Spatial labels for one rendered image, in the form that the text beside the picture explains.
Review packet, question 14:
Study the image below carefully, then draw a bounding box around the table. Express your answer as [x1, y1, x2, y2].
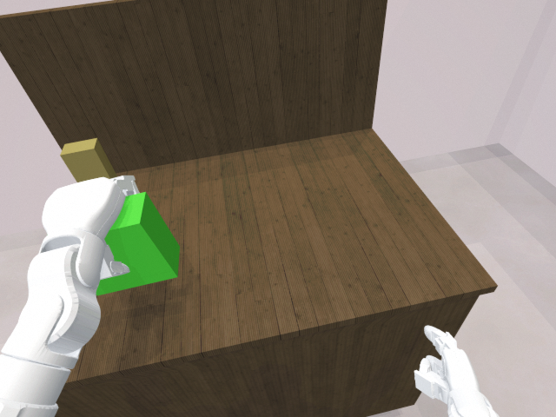
[0, 0, 498, 417]

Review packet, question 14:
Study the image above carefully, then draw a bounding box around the left robot hand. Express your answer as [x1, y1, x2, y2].
[42, 175, 140, 280]

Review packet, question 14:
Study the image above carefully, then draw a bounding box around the robot right forearm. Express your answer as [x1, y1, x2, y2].
[447, 387, 499, 417]

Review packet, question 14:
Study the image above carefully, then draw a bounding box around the robot left forearm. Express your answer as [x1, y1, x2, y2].
[0, 229, 105, 417]

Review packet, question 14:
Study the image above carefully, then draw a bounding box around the sponge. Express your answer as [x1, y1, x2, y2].
[96, 192, 180, 295]

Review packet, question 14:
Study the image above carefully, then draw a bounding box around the right robot hand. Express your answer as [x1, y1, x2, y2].
[414, 326, 480, 404]

